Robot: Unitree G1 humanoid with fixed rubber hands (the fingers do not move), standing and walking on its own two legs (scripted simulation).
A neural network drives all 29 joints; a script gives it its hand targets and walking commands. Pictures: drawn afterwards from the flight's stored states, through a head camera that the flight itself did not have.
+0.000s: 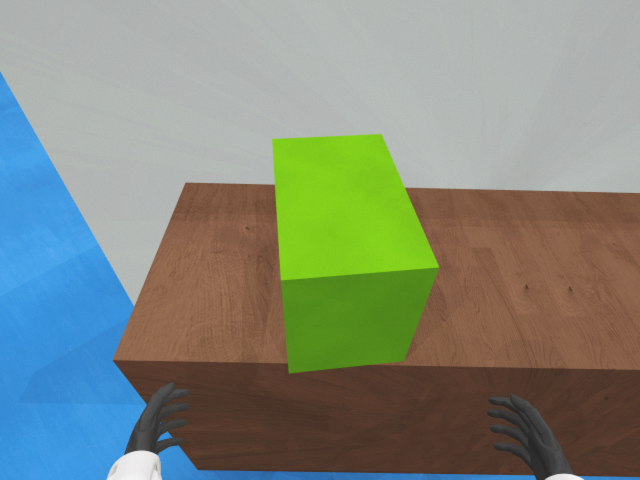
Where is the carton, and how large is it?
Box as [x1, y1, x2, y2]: [272, 134, 438, 372]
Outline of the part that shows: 381,134 272,139 280,274 289,372 400,361 404,359 438,269 438,265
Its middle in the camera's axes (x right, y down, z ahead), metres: +0.03 +0.02 +0.64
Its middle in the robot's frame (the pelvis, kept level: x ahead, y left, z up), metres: +0.46 +0.00 +0.01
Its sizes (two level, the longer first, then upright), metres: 0.300 0.188 0.239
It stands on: a pedestal, 0.67 m high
